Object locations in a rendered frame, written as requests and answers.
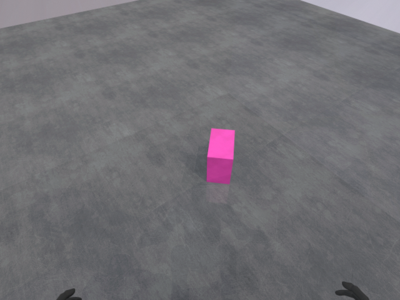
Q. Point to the carton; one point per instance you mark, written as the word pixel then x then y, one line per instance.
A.
pixel 220 156

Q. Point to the right robot hand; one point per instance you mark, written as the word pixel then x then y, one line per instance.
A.
pixel 352 291

